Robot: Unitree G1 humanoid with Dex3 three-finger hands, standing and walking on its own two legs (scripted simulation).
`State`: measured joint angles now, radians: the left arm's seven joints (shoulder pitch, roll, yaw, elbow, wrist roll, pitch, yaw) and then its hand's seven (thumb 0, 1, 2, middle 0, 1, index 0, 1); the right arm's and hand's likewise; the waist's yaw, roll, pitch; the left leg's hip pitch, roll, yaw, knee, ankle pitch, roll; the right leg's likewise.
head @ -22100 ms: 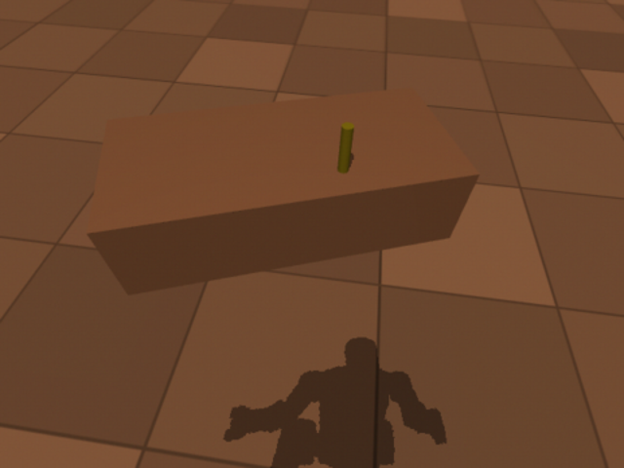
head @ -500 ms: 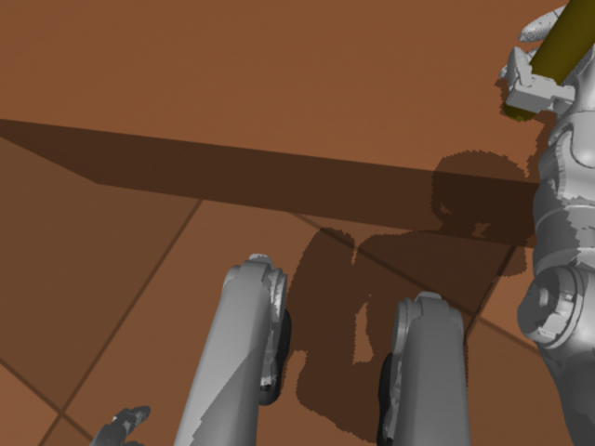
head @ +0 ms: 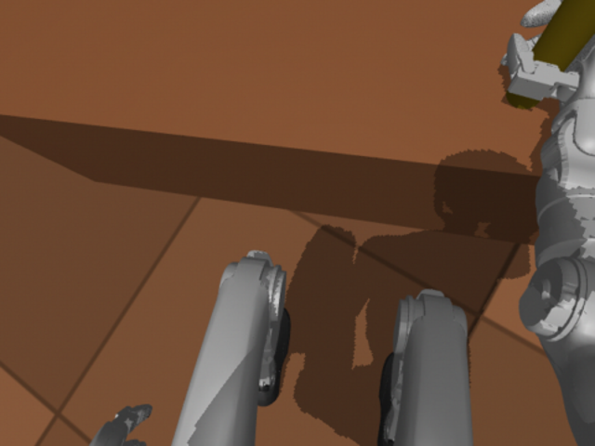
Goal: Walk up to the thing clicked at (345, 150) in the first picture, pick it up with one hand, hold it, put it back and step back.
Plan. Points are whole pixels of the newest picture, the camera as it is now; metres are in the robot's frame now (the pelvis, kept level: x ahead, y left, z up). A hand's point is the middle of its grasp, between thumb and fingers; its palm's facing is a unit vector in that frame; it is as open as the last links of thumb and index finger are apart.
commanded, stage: open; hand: right
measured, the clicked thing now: (562, 40) +0.58 -0.18 +0.03
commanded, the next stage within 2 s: withdraw in 0.40 s
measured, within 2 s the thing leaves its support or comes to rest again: neither
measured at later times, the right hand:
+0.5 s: hand (533, 55) +0.58 -0.16 +0.01, palm faces +0.09 +1.00 -0.03, open 11.1 cm
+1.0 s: hand out of the picture +0.58 -0.25 +0.15, palm faces +0.15 +0.99 -0.07, open 16.4 cm
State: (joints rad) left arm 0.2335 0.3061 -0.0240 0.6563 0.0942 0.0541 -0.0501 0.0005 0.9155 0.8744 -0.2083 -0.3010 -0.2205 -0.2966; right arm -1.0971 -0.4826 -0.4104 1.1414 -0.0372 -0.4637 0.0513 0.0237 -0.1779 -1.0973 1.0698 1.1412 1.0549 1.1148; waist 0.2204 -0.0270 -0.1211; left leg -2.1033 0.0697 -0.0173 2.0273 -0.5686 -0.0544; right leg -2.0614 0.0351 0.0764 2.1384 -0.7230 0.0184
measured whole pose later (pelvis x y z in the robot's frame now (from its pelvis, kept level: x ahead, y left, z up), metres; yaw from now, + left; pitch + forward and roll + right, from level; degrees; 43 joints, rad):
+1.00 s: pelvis +0.01 +0.00 +0.08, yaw +1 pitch +36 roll +4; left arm 0.25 0.31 -0.03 0.65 0.02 0.06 -0.01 0.00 0.89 0.89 -0.20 -0.29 -0.21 -0.30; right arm -1.09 -0.67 -0.49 1.09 0.01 -0.26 0.21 -0.01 0.38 -0.12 0.13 0.11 0.13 0.10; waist 0.18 -0.04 -0.16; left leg -1.84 0.06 0.00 1.77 -0.55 -0.05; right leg -1.81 0.01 0.07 1.88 -0.70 0.01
